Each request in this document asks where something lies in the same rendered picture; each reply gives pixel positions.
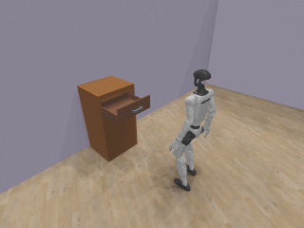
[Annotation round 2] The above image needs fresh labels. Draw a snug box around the right robot thigh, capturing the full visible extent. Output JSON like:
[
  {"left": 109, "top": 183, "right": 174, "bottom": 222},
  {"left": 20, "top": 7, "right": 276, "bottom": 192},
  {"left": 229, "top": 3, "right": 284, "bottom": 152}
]
[{"left": 185, "top": 127, "right": 204, "bottom": 151}]

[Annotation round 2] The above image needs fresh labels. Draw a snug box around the robot right upper arm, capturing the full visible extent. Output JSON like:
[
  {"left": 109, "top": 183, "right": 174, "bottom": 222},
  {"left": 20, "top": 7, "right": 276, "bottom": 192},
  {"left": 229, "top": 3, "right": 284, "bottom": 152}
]
[{"left": 206, "top": 88, "right": 216, "bottom": 114}]

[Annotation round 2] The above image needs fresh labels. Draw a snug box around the left robot forearm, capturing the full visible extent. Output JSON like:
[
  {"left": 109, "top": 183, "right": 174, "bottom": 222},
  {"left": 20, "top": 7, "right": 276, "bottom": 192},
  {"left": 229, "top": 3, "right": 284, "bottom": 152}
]
[{"left": 175, "top": 120, "right": 190, "bottom": 143}]

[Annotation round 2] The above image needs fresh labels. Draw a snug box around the drawer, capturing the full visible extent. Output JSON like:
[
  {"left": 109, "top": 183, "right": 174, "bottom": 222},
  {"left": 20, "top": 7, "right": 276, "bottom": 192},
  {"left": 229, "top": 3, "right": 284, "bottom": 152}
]
[{"left": 101, "top": 92, "right": 150, "bottom": 124}]

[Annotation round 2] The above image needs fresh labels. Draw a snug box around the handle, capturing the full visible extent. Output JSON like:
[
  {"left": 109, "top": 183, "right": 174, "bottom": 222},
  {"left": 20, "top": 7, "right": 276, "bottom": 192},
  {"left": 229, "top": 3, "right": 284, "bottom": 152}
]
[{"left": 131, "top": 106, "right": 143, "bottom": 113}]

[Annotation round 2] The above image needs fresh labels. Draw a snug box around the robot right hand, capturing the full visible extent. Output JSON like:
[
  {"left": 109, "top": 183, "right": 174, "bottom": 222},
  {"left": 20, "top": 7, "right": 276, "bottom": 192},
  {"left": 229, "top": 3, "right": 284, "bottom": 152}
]
[{"left": 200, "top": 124, "right": 211, "bottom": 138}]

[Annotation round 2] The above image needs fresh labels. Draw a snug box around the robot left upper arm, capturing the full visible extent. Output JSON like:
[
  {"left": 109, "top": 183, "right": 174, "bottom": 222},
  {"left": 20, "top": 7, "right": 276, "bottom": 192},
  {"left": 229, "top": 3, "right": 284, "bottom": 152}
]
[{"left": 184, "top": 95, "right": 197, "bottom": 126}]

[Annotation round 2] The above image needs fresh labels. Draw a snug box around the robot left hand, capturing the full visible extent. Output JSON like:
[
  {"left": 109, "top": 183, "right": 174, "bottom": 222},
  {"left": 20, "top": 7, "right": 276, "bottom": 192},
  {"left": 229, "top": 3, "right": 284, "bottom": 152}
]
[{"left": 169, "top": 141, "right": 180, "bottom": 155}]

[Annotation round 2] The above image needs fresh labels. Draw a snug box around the cabinet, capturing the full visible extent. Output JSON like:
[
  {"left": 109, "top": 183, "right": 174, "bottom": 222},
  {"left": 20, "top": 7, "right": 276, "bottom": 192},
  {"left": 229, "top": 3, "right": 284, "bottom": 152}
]
[{"left": 77, "top": 75, "right": 138, "bottom": 162}]

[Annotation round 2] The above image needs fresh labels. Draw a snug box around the humanoid robot torso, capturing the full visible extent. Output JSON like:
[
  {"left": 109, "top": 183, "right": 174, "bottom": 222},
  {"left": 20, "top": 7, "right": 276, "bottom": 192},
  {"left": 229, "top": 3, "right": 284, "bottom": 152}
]
[{"left": 187, "top": 88, "right": 211, "bottom": 140}]

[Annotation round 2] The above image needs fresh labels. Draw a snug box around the right robot forearm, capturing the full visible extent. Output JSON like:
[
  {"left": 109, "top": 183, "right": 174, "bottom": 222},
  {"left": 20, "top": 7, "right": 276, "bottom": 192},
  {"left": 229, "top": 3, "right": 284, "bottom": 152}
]
[{"left": 204, "top": 112, "right": 216, "bottom": 127}]

